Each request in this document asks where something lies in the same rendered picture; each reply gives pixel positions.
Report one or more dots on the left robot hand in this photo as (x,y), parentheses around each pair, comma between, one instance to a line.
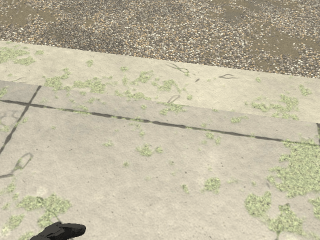
(59,231)

